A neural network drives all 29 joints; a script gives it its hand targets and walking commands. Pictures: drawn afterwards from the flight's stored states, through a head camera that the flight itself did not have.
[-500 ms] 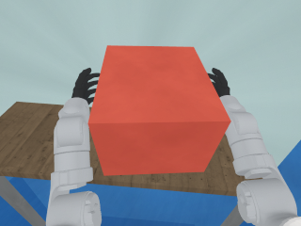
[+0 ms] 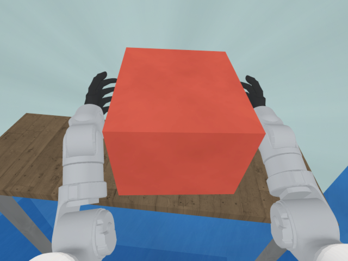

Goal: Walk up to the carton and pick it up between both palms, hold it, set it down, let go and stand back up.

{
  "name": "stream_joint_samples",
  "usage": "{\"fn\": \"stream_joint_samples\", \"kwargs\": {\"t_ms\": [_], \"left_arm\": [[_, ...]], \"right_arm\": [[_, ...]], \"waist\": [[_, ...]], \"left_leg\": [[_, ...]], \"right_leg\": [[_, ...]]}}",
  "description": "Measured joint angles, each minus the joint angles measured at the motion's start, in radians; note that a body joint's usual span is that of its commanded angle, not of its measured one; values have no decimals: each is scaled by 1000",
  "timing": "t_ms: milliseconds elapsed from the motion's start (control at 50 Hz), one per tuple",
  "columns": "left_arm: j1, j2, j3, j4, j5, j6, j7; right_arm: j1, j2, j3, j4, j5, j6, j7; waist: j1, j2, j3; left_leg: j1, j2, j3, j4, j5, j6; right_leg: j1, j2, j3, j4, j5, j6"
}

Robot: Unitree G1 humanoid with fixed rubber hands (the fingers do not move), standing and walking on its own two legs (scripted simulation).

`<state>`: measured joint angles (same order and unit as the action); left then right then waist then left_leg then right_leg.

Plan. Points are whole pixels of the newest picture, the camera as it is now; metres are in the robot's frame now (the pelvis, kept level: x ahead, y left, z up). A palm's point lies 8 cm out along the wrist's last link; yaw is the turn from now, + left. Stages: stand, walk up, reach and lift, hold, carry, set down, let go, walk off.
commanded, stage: hold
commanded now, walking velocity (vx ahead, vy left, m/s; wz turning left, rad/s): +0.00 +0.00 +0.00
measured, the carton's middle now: (177, 116) +0.39 -0.01 +0.17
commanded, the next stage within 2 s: none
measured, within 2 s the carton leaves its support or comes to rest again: neither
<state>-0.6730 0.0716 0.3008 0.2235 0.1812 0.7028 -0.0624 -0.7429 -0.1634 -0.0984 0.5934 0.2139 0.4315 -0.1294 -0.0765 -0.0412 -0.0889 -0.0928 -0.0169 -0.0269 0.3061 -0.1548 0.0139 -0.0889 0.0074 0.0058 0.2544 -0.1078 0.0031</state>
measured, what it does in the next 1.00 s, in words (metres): stands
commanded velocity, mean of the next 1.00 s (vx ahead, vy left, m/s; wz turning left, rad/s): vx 0.00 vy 0.00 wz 0.00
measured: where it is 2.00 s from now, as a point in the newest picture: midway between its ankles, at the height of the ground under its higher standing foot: outside the picture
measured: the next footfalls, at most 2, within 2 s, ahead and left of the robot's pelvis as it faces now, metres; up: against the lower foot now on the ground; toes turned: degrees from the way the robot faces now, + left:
none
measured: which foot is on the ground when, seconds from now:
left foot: down 0.00-1.00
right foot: down 0.00-1.00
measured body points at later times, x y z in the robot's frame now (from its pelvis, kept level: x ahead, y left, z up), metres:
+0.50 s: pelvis +0.01 -0.01 +0.00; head -0.04 +0.01 +0.45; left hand +0.38 +0.17 +0.21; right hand +0.39 -0.19 +0.20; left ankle +0.01 +0.11 -0.75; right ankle +0.02 -0.12 -0.75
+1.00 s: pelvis +0.00 -0.01 +0.00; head -0.06 +0.02 +0.45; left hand +0.38 +0.18 +0.21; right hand +0.39 -0.17 +0.21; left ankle +0.01 +0.11 -0.75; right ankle +0.02 -0.12 -0.75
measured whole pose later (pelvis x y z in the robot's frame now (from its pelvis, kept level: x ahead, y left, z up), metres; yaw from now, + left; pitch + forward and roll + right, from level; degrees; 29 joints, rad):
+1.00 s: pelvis +0.00 -0.01 +0.00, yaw +1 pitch -4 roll -1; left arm -0.65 0.09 0.30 0.18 0.16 0.71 -0.06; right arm -0.76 -0.15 -0.08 0.62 0.22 0.41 -0.13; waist -0.07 -0.06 -0.08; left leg -0.08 -0.01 -0.05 0.30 -0.15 0.00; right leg -0.07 0.02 -0.02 0.25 -0.11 -0.01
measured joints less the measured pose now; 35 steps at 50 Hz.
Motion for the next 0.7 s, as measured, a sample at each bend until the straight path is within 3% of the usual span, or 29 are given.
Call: {"fn": "stream_joint_samples", "kwargs": {"t_ms": [140, 360, 480, 700], "left_arm": [[32, -8, -16, -60, -7, 1, 31], [104, -14, 5, -123, -1, 31, -12], [92, 0, -12, -131, -13, 15, -12], [40, -13, -7, -81, -8, 6, 4]], "right_arm": [[-5, -29, 49, -2, 36, -26, -1], [35, 1, 56, -51, 23, 21, -11], [56, 7, 37, -103, 18, 15, -18], [31, -6, 18, -65, 9, -1, 2]], "waist": [[23, 13, -5], [-7, -13, 26], [-18, -10, 41], [14, 18, 12]], "left_leg": [[9, 12, 0, 11, -20, -8], [63, 17, -32, 5, -27, -20], [28, 11, -31, 7, -12, -17], [14, 4, -2, -6, 2, -5]], "right_leg": [[16, 12, -1, -4, -11, -7], [79, 17, -32, -8, -29, -17], [42, 11, -32, -2, -18, -13], [14, 4, -4, 0, -3, -5]]}}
